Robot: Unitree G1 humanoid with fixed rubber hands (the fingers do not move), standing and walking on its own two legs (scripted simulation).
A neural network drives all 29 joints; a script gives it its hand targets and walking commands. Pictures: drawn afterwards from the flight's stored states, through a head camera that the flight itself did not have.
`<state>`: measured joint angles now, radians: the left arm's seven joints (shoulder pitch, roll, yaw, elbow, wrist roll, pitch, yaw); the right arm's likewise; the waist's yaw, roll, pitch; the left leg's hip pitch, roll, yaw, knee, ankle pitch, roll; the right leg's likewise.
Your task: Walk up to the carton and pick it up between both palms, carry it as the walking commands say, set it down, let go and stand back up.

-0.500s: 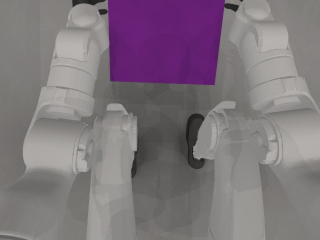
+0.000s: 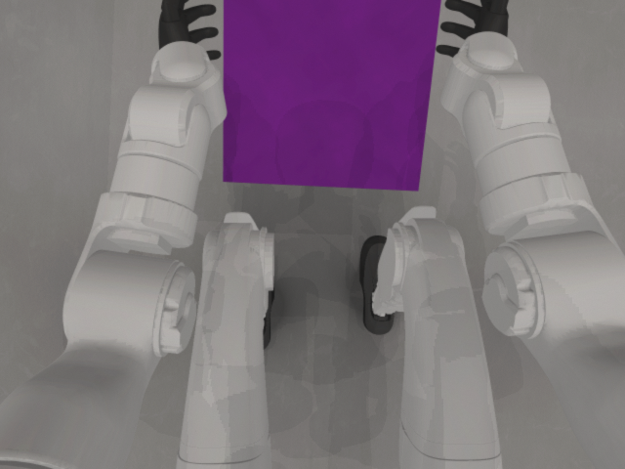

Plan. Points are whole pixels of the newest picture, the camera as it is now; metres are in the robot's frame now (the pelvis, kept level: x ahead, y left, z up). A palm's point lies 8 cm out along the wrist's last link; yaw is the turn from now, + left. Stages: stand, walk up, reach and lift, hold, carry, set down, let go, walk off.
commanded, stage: reach and lift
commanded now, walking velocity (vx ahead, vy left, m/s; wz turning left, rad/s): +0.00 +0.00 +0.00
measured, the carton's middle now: (322, 96) +0.51 +0.00 -0.18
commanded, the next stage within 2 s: none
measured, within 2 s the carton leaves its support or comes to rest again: neither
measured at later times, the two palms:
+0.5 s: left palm (154, 39) +0.50 +0.15 +0.00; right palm (521, 32) +0.50 -0.15 +0.00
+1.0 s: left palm (105, 11) +0.48 +0.15 +0.07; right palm (582, 0) +0.49 -0.15 +0.08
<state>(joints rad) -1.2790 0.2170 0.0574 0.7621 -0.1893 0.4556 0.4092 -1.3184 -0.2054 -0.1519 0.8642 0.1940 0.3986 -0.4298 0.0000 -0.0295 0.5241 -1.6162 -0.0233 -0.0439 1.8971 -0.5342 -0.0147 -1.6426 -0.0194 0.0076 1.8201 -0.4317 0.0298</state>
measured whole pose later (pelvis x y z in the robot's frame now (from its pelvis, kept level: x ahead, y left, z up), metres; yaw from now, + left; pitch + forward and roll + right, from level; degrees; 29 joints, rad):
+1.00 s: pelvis -0.01 +0.00 +0.11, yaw +1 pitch +6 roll -1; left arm -1.15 0.15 0.08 0.75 -0.17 0.46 0.42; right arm -1.19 -0.17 -0.15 0.86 0.19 0.43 -0.45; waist 0.00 -0.02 0.52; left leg -1.17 -0.03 -0.05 1.49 -0.43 -0.01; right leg -1.18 -0.02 0.01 1.43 -0.35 0.03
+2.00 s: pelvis +0.03 +0.00 +0.22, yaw +2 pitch +3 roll -1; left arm -0.86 -0.01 0.18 0.80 -0.03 0.48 0.39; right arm -0.87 -0.06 -0.19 0.88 0.05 0.49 -0.45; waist -0.01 -0.01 0.20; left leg -0.73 -0.03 -0.06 0.96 -0.28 -0.01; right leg -0.74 -0.02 0.01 0.90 -0.21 0.03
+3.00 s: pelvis +0.13 +0.00 +0.29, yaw +2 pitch -3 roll -1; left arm -0.42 -0.13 0.29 0.58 0.18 0.66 0.23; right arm -0.47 0.11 -0.33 0.63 -0.19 0.69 -0.18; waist -0.01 -0.01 -0.10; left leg -0.24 -0.02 -0.07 0.53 -0.25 0.00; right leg -0.25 -0.02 0.01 0.48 -0.18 0.03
